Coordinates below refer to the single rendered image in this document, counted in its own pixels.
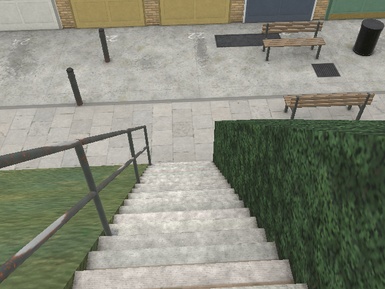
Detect stairs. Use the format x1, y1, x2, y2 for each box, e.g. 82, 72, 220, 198
72, 161, 308, 289

